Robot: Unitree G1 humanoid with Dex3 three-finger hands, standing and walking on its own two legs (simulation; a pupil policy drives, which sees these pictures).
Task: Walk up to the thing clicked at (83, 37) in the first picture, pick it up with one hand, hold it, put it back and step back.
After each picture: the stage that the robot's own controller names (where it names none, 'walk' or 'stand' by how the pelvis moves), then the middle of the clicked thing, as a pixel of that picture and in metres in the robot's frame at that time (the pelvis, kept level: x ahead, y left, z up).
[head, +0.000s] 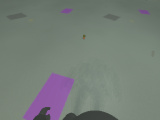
stand; (84, 36) +2.06 +0.26 -0.72
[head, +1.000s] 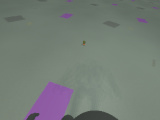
walk; (84, 43) +1.93 +0.20 -0.71
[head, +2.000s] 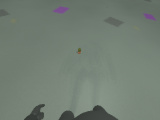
walk; (79, 51) +1.32 +0.20 -0.72
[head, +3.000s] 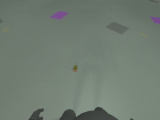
walk; (75, 68) +0.86 +0.23 -0.71
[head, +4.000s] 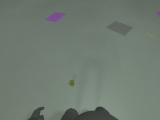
walk; (72, 83) +0.54 +0.24 -0.71
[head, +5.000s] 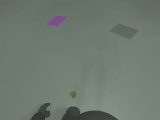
stand; (73, 94) +0.38 +0.21 -0.70
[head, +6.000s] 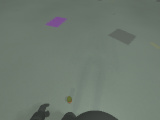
stand; (69, 99) +0.33 +0.22 -0.71
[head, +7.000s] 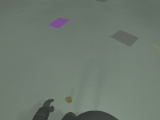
walk; (69, 100) +0.33 +0.22 -0.71
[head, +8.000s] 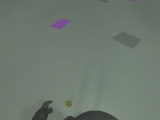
stand; (69, 104) +0.29 +0.22 -0.72
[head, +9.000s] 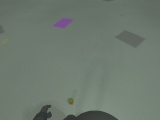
stand; (71, 101) +0.31 +0.22 -0.72
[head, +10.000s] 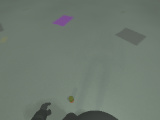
stand; (71, 99) +0.32 +0.22 -0.72
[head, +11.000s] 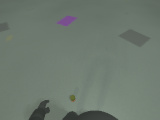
stand; (72, 98) +0.34 +0.20 -0.71
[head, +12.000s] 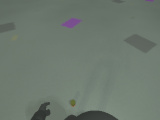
stand; (73, 103) +0.29 +0.19 -0.72
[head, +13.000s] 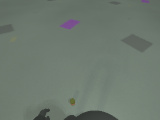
stand; (72, 101) +0.32 +0.20 -0.72
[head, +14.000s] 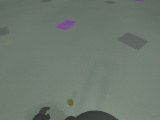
stand; (70, 102) +0.31 +0.23 -0.72
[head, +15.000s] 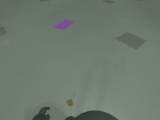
stand; (70, 103) +0.30 +0.23 -0.72
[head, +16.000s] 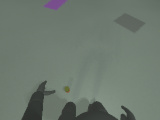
go down; (67, 89) +0.33 +0.23 -0.66
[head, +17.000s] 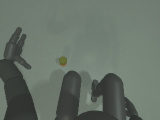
go down; (63, 61) +0.43 +0.19 -0.31
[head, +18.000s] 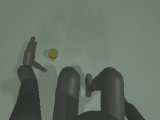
close in; (53, 55) +0.44 +0.19 -0.25
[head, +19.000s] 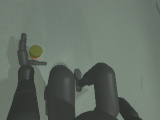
close; (35, 52) +0.43 +0.22 -0.24
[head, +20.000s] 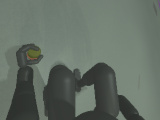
lift; (33, 53) +0.42 +0.22 -0.24
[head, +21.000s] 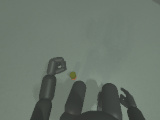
close; (73, 76) +0.37 +0.17 -0.44
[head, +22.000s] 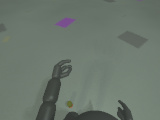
go down; (70, 104) +0.28 +0.21 -0.68
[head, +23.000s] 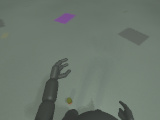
stand; (69, 101) +0.29 +0.21 -0.68
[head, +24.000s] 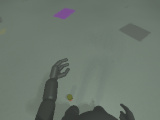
stand; (70, 97) +0.30 +0.20 -0.67
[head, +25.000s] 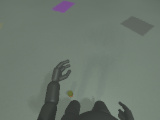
stand; (70, 93) +0.31 +0.20 -0.63
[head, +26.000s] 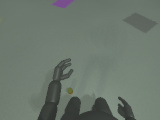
stand; (70, 91) +0.32 +0.20 -0.60
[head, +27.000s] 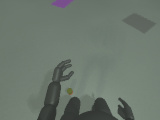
stand; (70, 91) +0.31 +0.19 -0.60
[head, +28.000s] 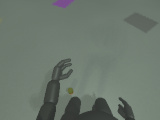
stand; (70, 91) +0.32 +0.20 -0.60
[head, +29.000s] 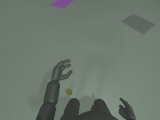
stand; (69, 92) +0.31 +0.20 -0.61
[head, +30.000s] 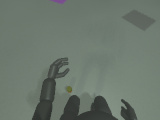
stand; (69, 89) +0.31 +0.19 -0.60
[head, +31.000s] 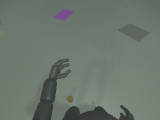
stand; (70, 99) +0.29 +0.20 -0.66
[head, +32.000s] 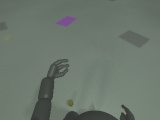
stand; (70, 103) +0.29 +0.20 -0.68
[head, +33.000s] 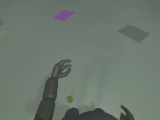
stand; (70, 99) +0.29 +0.20 -0.67
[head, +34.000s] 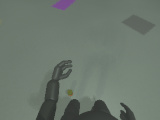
stand; (70, 92) +0.30 +0.20 -0.63
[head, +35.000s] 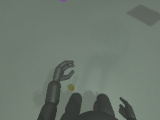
close; (71, 87) +0.32 +0.20 -0.57
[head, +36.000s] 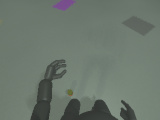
stand; (70, 92) +0.31 +0.19 -0.62
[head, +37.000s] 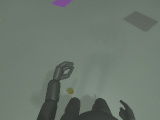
stand; (70, 91) +0.31 +0.20 -0.62
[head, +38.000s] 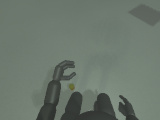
close; (72, 87) +0.32 +0.19 -0.56
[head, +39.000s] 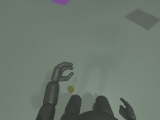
close; (71, 89) +0.32 +0.19 -0.59
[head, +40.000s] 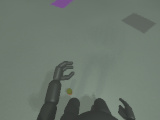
close; (69, 91) +0.31 +0.20 -0.61
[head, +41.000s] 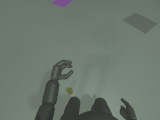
close; (70, 91) +0.31 +0.20 -0.61
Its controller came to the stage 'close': yes
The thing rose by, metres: 0.01
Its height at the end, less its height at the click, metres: +0.00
